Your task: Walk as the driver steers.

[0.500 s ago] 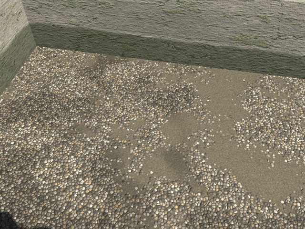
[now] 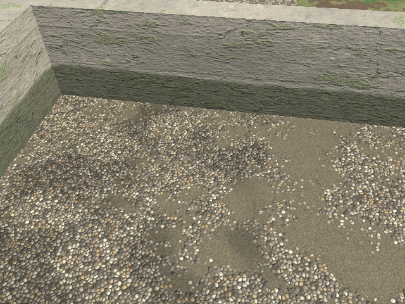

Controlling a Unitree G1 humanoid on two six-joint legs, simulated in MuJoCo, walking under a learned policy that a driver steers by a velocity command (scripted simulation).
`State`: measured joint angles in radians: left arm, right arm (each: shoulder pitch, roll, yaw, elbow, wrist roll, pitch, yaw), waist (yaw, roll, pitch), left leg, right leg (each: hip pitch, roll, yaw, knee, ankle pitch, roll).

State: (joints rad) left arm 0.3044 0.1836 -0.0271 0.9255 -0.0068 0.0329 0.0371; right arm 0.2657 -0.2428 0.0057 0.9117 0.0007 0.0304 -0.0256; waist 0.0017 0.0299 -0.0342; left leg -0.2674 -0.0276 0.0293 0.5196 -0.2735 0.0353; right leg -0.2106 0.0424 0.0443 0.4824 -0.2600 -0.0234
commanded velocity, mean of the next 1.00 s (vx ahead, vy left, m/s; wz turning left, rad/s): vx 0.46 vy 0.00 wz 0.00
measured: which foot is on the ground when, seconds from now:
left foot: down 0.00-1.00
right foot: down 0.00-1.00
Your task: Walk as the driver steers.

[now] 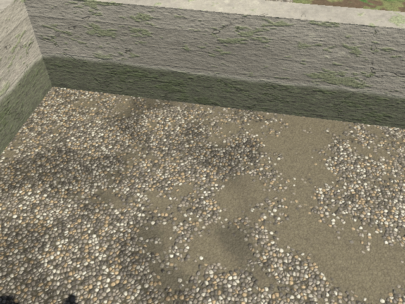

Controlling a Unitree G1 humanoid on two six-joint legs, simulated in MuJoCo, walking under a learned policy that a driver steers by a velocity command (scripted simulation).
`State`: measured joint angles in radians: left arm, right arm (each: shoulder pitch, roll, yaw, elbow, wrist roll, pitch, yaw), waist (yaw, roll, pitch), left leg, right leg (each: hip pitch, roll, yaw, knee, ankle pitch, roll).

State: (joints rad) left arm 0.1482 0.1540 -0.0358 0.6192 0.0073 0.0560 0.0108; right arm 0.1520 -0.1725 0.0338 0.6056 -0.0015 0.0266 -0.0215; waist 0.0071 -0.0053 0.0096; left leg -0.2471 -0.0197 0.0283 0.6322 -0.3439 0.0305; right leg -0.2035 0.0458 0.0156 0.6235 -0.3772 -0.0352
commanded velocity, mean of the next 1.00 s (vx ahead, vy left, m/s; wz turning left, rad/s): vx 0.50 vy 0.00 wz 0.00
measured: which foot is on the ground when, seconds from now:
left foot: down 0.00-1.00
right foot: down 0.00-1.00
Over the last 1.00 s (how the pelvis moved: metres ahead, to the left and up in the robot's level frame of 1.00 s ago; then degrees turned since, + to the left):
0.02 -0.01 -0.01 0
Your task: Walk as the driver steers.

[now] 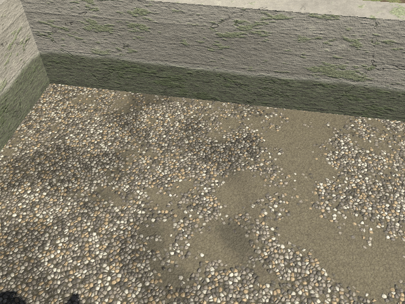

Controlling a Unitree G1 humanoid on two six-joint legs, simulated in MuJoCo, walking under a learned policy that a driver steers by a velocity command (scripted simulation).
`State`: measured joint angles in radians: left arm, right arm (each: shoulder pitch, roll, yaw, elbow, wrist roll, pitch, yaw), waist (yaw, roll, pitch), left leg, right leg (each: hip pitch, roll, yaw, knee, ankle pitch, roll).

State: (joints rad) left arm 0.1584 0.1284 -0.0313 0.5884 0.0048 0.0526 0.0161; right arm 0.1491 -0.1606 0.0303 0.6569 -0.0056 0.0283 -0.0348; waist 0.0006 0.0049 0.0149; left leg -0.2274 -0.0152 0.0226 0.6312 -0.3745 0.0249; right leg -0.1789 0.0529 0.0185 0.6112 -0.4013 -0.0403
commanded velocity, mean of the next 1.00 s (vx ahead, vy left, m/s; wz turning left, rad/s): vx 0.50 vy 0.00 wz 0.00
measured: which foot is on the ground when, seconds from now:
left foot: down 0.00-1.00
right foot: down 0.00-1.00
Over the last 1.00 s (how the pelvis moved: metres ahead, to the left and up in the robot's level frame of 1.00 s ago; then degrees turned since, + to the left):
0.02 0.00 0.00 0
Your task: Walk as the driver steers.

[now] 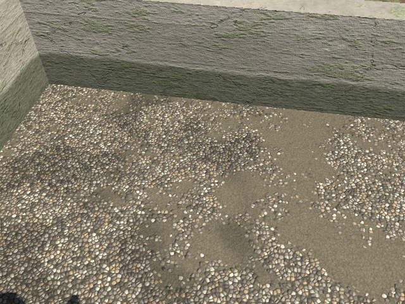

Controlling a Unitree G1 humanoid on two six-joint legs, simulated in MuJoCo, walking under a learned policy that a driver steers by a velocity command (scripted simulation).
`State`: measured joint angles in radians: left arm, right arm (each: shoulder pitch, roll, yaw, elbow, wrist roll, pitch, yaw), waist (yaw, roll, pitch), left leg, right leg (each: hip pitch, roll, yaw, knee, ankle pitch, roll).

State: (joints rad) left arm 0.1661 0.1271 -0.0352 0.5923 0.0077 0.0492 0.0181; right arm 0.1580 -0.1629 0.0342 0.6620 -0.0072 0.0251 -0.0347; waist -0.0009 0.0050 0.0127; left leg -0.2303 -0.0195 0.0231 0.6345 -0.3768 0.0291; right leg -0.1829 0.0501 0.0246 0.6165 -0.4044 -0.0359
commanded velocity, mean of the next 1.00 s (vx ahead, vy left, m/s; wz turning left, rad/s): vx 0.50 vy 0.00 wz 0.00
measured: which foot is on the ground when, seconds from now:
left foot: down 0.00-1.00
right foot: down 0.00-1.00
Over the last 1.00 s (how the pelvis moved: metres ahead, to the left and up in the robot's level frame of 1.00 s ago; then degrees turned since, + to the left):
0.00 0.00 0.00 0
